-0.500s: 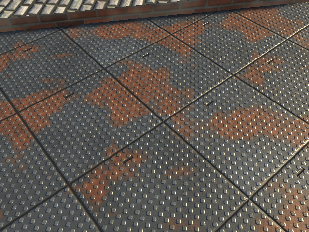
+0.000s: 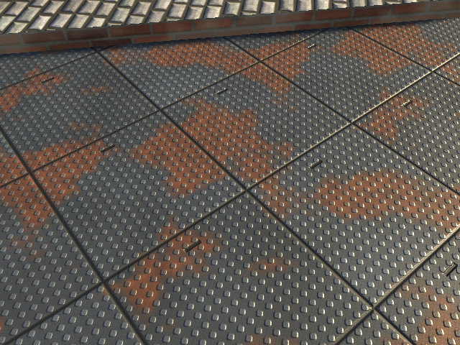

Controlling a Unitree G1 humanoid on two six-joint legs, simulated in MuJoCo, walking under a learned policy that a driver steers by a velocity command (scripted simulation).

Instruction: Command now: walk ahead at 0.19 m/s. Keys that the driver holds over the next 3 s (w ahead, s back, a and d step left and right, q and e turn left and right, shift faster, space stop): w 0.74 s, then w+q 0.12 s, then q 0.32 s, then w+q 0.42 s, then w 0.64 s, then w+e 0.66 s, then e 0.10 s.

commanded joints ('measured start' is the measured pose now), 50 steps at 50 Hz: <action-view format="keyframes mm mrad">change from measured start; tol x64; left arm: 1 173 96 21 32 15 -9 42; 50 -309 121 -20 -84 -21 -33 71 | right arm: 1 -190 -44 -21 -114 -15 -20 -30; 10 591 -152 -36 28 -56 -62 -15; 50 246 42 -6 -224 57 26 -96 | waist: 1 70 -126 227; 50 -83 -118 59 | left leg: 1 -243 25 -6 -7 -65 37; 9 826 304 -565 -274 76 346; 36 364 248 -213 -146 -31 142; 43 -580 62 -129 1319 -356 -55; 50 -234 113 -99 480 129 2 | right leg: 1 6 -339 356 -376 -32 -260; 11 -776 -19 175 782 25 -88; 29 -854 -166 123 -92 831 1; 41 730 -399 447 135 1202 -189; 50 -366 -211 -21 -302 882 -102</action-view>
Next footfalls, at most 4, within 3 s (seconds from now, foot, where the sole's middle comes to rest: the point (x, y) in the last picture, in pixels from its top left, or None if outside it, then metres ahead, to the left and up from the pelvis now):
0.78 right None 0.52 -0.21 -0.88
1.22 left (240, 294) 0.72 0.01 -0.88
1.72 right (284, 248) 0.90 -0.15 -0.88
2.24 left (188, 211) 1.07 0.21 -0.88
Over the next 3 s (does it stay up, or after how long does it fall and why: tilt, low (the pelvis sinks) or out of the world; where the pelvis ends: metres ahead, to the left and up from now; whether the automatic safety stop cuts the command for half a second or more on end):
stays up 1.37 0.15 -0.10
